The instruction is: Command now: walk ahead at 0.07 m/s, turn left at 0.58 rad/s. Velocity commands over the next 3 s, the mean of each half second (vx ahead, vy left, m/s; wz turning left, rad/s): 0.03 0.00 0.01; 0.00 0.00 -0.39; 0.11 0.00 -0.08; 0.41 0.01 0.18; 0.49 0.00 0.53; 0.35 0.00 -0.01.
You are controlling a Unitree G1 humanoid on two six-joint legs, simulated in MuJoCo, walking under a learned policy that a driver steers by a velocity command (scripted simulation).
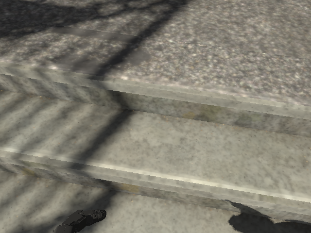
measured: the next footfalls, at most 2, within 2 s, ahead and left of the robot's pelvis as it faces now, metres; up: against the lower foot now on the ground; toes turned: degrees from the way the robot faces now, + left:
right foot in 0.46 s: +0.31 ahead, -0.18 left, +0.16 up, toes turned -3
left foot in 1.14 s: +0.42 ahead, +0.00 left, +0.16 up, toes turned -16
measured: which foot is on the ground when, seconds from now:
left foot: down 0.00-0.50, up 0.52-1.00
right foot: up 0.00-0.44, down 0.46-1.00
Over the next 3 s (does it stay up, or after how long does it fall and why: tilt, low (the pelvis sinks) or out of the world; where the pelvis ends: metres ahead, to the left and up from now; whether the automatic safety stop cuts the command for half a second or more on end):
stays up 1.09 -0.18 0.50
